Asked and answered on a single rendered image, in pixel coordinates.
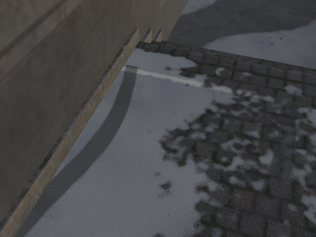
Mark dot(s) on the stairs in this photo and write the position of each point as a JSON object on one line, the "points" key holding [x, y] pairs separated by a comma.
{"points": [[237, 56]]}

